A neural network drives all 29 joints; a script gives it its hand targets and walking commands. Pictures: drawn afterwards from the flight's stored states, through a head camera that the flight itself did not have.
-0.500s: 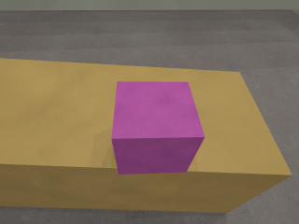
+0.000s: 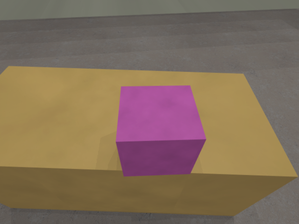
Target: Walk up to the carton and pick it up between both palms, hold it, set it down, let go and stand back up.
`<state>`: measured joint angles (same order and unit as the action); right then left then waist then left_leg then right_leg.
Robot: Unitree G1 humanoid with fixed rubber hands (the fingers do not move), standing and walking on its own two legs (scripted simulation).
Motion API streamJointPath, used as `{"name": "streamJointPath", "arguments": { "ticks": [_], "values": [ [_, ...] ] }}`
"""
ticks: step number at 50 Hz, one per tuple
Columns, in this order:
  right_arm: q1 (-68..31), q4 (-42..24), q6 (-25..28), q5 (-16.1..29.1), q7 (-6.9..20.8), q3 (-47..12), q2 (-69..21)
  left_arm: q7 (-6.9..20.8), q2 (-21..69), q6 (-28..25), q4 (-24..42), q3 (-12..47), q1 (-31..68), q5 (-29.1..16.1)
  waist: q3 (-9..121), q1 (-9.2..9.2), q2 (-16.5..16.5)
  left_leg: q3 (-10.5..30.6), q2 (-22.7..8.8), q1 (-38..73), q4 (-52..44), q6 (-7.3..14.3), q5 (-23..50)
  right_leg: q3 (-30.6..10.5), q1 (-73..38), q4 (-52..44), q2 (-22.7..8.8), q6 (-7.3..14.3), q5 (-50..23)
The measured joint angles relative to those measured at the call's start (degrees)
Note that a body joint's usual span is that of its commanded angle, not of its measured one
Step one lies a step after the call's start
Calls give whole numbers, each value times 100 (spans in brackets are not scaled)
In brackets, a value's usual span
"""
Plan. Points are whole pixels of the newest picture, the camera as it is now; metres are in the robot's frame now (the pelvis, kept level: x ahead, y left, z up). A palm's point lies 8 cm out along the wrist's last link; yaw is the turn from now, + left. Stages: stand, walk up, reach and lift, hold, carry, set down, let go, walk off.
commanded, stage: stand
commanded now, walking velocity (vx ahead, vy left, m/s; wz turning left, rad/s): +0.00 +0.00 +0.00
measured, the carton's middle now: (156, 131) +0.42 +0.00 -0.04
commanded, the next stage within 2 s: reach and lift in 0.12 s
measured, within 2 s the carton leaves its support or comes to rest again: neither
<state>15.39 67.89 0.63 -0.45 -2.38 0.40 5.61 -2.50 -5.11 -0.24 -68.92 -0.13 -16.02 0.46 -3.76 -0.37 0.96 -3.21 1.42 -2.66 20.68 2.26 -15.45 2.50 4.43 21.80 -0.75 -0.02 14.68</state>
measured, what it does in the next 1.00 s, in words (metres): shifts its weight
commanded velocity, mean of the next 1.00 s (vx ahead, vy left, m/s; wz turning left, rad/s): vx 0.00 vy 0.00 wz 0.00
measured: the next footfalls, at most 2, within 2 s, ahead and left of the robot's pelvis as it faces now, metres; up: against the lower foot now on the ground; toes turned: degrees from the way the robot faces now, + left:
none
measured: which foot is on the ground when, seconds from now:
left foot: down 0.00-1.00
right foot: down 0.00-1.00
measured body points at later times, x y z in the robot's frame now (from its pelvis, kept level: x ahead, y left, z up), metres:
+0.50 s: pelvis -0.05 -0.01 -0.03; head +0.01 +0.01 +0.41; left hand +0.18 +0.19 -0.12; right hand +0.17 -0.20 -0.13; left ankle -0.04 +0.09 -0.74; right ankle -0.03 -0.12 -0.74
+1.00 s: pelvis -0.09 -0.05 -0.02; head -0.04 -0.03 +0.42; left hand +0.09 +0.22 -0.11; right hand +0.09 -0.19 -0.11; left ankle -0.05 +0.09 -0.74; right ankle -0.03 -0.12 -0.74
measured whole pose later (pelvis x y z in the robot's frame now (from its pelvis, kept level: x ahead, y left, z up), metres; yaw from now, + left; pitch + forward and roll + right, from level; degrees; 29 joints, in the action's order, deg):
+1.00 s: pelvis -0.09 -0.05 -0.02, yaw +1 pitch +1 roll +0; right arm 12.9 15.7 -17.5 9.4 -8.5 -8.3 -0.6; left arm 5.7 -19.9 27.9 -17.2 -5.2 -7.1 -6.7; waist -5.1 0.0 3.1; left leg -1.6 -3.9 -23.8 37.6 -2.3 -15.1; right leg 6.5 24.1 36.4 2.2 5.0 14.1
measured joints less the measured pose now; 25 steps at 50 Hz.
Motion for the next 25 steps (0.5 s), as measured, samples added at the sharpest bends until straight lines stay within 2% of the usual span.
{"name": "streamJointPath", "arguments": {
  "ticks": [8, 10, 12, 13, 15, 17, 19, 21, 23, 24, 25],
  "values": [
    [48, 51, 22, 11, -6, -10, -49, -5, 67, -23, -43, 14, -30, -1, -11, 16, -81, -7, 39, -29, -7, 47, 6, -12, 25, -15, -40, -48, -14],
    [-296, 116, -432, -253, 122, 402, -25, 125, -111, 779, -44, -8, 288, -269, 191, 161, -68, 44, 35, -779, 659, 32, -202, 62, 709, 588, -71, -20, 208],
    [-911, -188, -1080, -452, 350, 701, 79, 180, -522, 1767, 163, 75, 906, -566, 23, 290, 25, 19, 28, -1456, 1423, 53, -453, 78, 1382, 1377, -121, -17, 481],
    [-1177, -519, -1402, -409, 438, 743, 146, 142, -743, 2216, 426, 154, 1220, -750, -75, 279, 85, -12, 20, -1750, 1754, 51, -530, 57, 1692, 1732, -135, -10, 573],
    [-1554, -1305, -1857, -91, 561, 606, 345, 31, -1088, 2970, 1355, 126, 1700, -970, -114, 163, 193, -76, -9, -2289, 2253, 31, -732, 1, 2253, 2225, -136, -7, 663],
    [-1844, -1994, -2064, 402, 632, 269, 605, -41, -1270, 3483, 2540, -21, 2027, -1091, 7, 81, 269, -66, -32, -2772, 2621, 20, -806, -4, 2735, 2595, -128, -2, 663],
    [-2212, -2302, -2059, 795, 688, -52, 790, -4, -1285, 3819, 3579, -164, 2264, -1157, 172, 115, 239, 50, -85, -3136, 2910, -63, -864, 56, 3042, 2821, -65, 47, 782],
    [-2562, -2379, -2021, 1203, 639, -385, 805, 234, -1162, 4067, 4250, -316, 2424, -963, 202, 208, 141, 158, -189, -3218, 3052, -107, -889, 125, 2973, 2694, 61, 133, 826],
    [-2658, -2557, -2060, 1603, 502, -667, 657, 556, -935, 4363, 4764, -444, 2358, -558, 77, 237, 42, 183, -373, -2937, 2908, -104, -856, 154, 2639, 2355, 253, 126, 601],
    [-2569, -2669, -2060, 1774, 421, -770, 555, 711, -795, 4559, 5019, -479, 2200, -353, 54, 215, -1, 167, -484, -2730, 2729, -208, -342, 141, 2425, 2113, 370, 178, 492],
    [-2421, -2757, -2031, 1908, 332, -853, 438, 840, -656, 4764, 5274, -499, 1970, -168, 61, 195, -7, 130, -564, -2527, 2584, -252, -354, 104, 2230, 1883, 456, 220, 364]
  ]
}}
